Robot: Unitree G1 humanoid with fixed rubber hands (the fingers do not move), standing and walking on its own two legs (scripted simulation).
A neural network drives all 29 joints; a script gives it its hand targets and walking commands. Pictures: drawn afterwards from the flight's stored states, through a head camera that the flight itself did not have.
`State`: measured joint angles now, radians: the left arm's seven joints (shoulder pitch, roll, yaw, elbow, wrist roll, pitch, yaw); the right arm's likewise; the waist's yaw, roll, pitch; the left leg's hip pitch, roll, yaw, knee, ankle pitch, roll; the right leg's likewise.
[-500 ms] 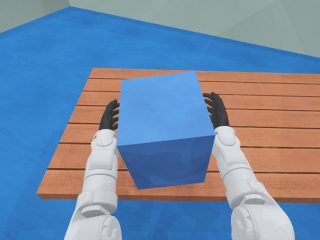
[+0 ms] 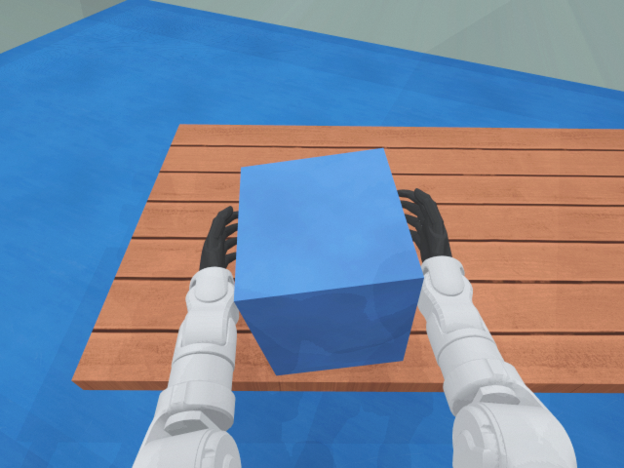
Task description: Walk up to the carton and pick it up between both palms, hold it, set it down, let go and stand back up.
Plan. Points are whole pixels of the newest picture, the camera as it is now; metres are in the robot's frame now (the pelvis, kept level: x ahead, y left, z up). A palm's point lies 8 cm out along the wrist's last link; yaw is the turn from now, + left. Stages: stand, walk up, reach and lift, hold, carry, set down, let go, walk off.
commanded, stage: set down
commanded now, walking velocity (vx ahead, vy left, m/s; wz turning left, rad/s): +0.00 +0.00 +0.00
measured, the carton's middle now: (326, 269) +0.39 +0.01 +0.02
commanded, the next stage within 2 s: none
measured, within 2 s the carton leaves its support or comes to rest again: rests again in 1.34 s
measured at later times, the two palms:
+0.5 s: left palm (224, 276) +0.36 +0.15 +0.04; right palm (435, 262) +0.37 -0.14 +0.06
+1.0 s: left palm (227, 279) +0.36 +0.15 +0.03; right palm (434, 264) +0.37 -0.14 +0.05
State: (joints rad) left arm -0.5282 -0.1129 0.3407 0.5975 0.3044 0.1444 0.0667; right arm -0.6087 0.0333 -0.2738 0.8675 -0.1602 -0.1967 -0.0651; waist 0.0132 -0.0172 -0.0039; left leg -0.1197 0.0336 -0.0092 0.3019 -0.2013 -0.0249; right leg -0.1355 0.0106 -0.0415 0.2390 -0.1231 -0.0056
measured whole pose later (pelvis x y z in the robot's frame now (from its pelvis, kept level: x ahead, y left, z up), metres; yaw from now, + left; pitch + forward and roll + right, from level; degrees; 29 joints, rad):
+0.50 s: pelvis -0.01 +0.00 +0.00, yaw +0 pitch +3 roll -1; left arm -0.56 -0.12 0.37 0.72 0.32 0.03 0.07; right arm -0.61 0.05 -0.38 0.92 -0.25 -0.27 -0.05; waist 0.02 -0.02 -0.01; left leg -0.17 0.04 0.00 0.31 -0.19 -0.03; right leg -0.19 0.01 -0.04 0.24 -0.11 -0.01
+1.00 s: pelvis +0.00 +0.00 +0.00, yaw +0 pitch +4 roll -1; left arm -0.56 -0.11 0.45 0.84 0.34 -0.12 0.07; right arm -0.62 0.07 -0.43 0.96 -0.33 -0.30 -0.05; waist -0.01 -0.01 -0.01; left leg -0.18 0.03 -0.02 0.32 -0.20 -0.02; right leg -0.20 0.01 -0.05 0.27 -0.13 -0.01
